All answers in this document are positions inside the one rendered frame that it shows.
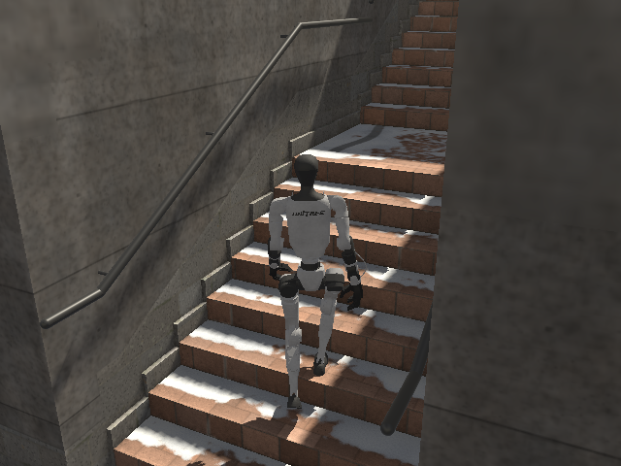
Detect stairs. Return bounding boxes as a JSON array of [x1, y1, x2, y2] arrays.
[[114, 157, 443, 466], [360, 0, 459, 132]]

